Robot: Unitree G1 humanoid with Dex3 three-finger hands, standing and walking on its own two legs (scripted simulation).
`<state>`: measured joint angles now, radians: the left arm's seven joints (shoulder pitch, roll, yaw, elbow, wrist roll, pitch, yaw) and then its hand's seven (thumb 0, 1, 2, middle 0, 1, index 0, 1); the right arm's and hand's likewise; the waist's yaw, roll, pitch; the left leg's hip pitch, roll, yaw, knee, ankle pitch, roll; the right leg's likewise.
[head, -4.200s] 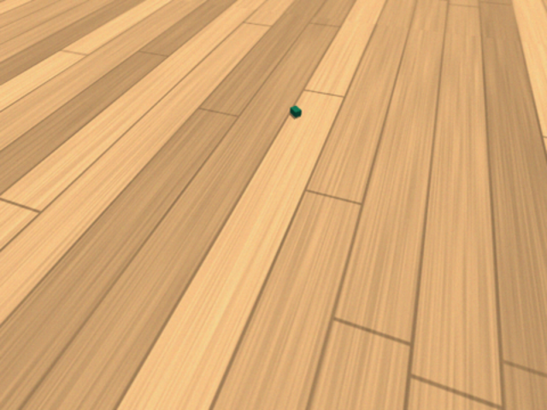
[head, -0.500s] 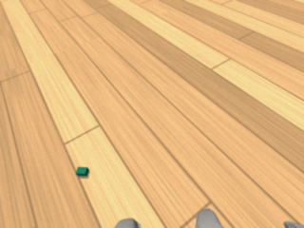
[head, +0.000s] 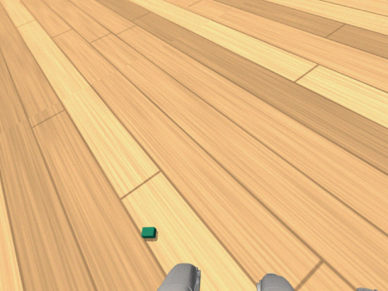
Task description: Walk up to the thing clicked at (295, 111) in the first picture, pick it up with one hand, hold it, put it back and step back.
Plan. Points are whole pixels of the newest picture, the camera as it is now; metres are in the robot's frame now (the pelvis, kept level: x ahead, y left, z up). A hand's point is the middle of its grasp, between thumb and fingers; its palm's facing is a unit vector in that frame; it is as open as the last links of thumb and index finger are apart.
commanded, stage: walk up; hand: left
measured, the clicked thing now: (148, 232) +0.48 +0.40 -0.72
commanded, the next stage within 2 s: none
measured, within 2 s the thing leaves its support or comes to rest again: neither
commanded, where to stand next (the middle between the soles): +0.10 +0.12 m, yaw -3 degrees
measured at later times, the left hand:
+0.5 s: hand out of the picture +0.12 +0.45 -0.16, palm faces -0.09 -0.92 -0.39, open 7.4 cm
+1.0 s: hand (61, 268) +0.20 +0.40 -0.13, palm faces -0.08 -0.92 -0.37, open 7.4 cm
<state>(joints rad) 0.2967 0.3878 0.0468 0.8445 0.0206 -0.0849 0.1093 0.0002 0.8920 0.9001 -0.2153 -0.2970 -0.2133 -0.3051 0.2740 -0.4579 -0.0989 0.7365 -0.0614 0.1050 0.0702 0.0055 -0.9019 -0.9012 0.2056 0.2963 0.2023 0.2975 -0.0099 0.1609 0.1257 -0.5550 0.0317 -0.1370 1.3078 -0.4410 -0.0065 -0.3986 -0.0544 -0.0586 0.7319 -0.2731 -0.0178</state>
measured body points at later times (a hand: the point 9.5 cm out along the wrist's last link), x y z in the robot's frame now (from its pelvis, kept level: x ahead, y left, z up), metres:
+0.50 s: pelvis +0.03 +0.18 +0.00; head +0.09 +0.19 +0.45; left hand +0.12 +0.50 -0.13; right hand +0.03 -0.14 -0.11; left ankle +0.02 +0.28 -0.71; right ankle +0.06 +0.06 -0.68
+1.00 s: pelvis +0.05 +0.15 +0.00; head +0.07 +0.15 +0.45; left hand +0.21 +0.45 -0.10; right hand +0.11 -0.17 -0.11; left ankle +0.08 +0.29 -0.71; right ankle +0.05 +0.03 -0.71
